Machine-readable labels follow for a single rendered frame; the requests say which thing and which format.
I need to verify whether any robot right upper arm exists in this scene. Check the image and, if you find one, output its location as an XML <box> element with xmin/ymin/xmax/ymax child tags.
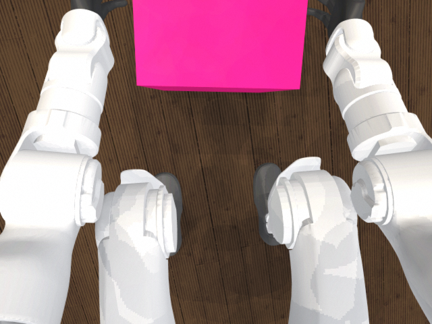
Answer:
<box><xmin>350</xmin><ymin>149</ymin><xmax>432</xmax><ymax>324</ymax></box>

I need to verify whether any robot right forearm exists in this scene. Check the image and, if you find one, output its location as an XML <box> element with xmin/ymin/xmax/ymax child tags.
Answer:
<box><xmin>323</xmin><ymin>19</ymin><xmax>432</xmax><ymax>161</ymax></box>

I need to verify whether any right robot hand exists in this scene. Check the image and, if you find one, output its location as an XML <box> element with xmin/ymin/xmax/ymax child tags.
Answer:
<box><xmin>306</xmin><ymin>0</ymin><xmax>365</xmax><ymax>38</ymax></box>

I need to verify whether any left robot hand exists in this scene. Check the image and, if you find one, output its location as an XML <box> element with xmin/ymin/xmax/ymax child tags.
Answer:
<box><xmin>71</xmin><ymin>0</ymin><xmax>128</xmax><ymax>22</ymax></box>

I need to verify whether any robot left upper arm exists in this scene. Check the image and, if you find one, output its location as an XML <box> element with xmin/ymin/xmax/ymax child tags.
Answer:
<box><xmin>0</xmin><ymin>149</ymin><xmax>104</xmax><ymax>324</ymax></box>

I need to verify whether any carton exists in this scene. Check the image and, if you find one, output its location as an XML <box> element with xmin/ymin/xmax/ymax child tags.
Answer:
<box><xmin>132</xmin><ymin>0</ymin><xmax>308</xmax><ymax>92</ymax></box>

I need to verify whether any right robot thigh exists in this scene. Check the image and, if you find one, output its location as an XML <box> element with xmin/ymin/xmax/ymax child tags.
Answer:
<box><xmin>271</xmin><ymin>169</ymin><xmax>369</xmax><ymax>324</ymax></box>

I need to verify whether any robot left forearm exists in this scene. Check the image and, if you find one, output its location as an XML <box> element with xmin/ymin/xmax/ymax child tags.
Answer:
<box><xmin>0</xmin><ymin>9</ymin><xmax>114</xmax><ymax>220</ymax></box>

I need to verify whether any robot right foot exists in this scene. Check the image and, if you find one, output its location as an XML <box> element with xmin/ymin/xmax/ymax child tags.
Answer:
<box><xmin>253</xmin><ymin>163</ymin><xmax>281</xmax><ymax>246</ymax></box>

